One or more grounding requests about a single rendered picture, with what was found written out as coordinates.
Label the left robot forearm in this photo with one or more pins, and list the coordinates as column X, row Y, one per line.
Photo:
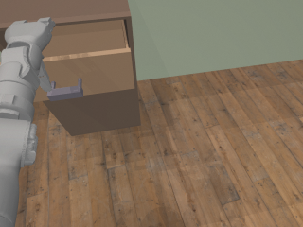
column 19, row 70

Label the drawer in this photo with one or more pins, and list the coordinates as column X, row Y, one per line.
column 97, row 52

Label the handle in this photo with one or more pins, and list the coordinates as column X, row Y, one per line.
column 65, row 92

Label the robot left hand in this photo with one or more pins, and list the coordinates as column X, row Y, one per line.
column 40, row 34

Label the cabinet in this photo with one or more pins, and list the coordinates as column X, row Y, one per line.
column 90, row 113

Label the robot left upper arm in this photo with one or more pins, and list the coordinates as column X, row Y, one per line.
column 18, row 148

